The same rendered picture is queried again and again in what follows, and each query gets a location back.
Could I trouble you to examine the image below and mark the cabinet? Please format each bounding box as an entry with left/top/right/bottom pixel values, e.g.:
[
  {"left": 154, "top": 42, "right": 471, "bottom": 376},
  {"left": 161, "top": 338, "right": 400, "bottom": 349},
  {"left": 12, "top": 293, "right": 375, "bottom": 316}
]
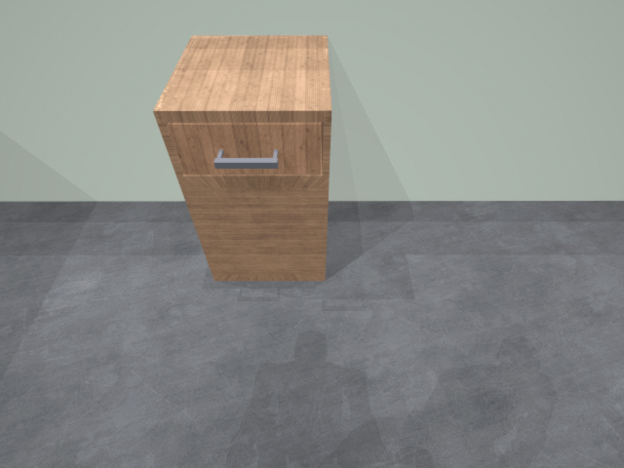
[{"left": 153, "top": 35, "right": 332, "bottom": 281}]

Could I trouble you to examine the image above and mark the handle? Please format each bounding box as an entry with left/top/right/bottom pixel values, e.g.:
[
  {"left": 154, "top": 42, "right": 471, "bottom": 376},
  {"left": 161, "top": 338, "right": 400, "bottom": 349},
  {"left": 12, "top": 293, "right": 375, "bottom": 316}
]
[{"left": 214, "top": 149, "right": 278, "bottom": 169}]

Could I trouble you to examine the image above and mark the drawer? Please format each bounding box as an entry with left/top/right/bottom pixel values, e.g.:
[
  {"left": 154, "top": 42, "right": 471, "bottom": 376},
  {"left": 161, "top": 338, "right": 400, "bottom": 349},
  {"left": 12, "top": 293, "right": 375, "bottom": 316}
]
[{"left": 168, "top": 123, "right": 322, "bottom": 175}]

